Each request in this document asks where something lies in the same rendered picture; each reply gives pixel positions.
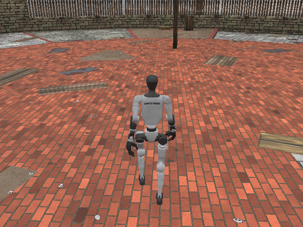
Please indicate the left robot upper arm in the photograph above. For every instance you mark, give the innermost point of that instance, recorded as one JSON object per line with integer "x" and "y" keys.
{"x": 137, "y": 99}

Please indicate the right robot hand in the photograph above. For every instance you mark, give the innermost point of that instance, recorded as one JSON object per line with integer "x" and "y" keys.
{"x": 169, "y": 133}

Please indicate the right robot thigh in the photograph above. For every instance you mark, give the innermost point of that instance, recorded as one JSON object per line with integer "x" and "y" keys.
{"x": 162, "y": 146}

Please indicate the right robot upper arm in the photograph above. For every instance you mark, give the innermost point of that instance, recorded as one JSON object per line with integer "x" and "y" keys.
{"x": 168, "y": 107}

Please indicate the left robot hand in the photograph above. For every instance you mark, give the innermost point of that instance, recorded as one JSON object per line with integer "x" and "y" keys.
{"x": 128, "y": 146}

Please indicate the robot right forearm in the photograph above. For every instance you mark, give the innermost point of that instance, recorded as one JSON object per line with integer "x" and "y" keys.
{"x": 172, "y": 125}

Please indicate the robot left foot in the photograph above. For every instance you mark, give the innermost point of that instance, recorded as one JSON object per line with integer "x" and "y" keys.
{"x": 142, "y": 181}

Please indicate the robot left forearm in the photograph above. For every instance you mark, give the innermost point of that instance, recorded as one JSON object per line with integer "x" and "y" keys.
{"x": 132, "y": 130}

